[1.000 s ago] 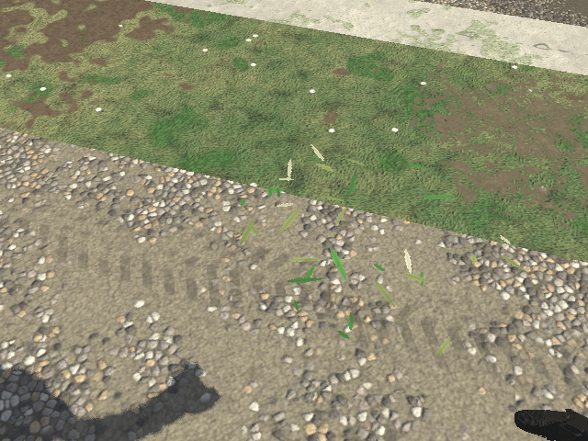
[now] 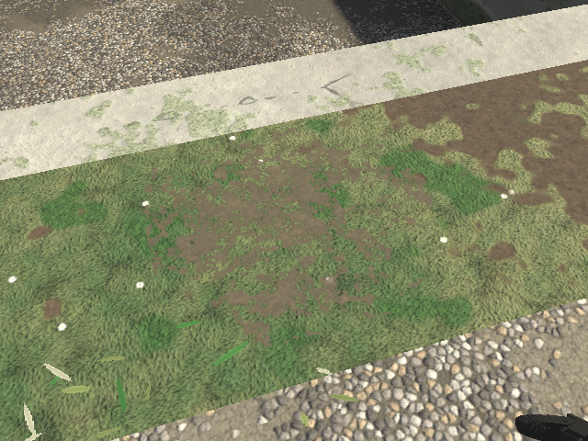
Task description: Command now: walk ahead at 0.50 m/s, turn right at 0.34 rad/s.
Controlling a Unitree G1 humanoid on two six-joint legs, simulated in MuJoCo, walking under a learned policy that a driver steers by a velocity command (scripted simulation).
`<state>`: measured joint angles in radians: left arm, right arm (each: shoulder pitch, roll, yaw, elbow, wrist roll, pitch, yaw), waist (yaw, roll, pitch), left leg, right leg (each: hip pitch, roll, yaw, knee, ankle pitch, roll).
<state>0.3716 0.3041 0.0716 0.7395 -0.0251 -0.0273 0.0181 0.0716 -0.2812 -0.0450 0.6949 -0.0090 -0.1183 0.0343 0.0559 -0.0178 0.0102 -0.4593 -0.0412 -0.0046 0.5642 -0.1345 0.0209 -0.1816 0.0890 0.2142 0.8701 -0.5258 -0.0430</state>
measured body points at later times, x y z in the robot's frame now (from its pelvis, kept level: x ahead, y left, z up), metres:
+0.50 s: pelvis +0.26 -0.05 +0.00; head +0.29 -0.06 +0.45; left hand +0.51 +0.17 -0.06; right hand +0.23 -0.33 -0.13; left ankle +0.10 +0.11 -0.69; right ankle +0.35 -0.15 -0.72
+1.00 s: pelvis +0.54 -0.03 +0.00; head +0.57 -0.03 +0.45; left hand +0.53 +0.25 -0.13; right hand +0.76 -0.27 -0.07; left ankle +0.66 +0.06 -0.72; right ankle +0.36 -0.15 -0.71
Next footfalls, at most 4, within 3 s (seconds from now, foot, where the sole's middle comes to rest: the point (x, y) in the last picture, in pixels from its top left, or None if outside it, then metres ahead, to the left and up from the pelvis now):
0.46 right None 0.39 -0.16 -0.76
0.98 left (298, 348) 0.70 0.06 -0.76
1.50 right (400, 262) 0.97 -0.20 -0.76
2.04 left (299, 191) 1.22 0.09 -0.76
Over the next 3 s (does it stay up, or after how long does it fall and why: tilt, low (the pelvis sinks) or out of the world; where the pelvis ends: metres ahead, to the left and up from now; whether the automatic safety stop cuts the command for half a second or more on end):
stays up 1.46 0.19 0.00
